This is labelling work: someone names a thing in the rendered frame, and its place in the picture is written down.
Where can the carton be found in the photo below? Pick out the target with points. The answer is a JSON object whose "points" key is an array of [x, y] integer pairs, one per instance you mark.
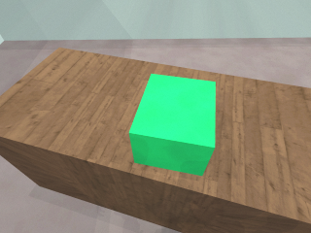
{"points": [[175, 125]]}

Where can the pedestal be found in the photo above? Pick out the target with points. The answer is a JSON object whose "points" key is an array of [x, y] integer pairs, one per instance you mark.
{"points": [[65, 125]]}

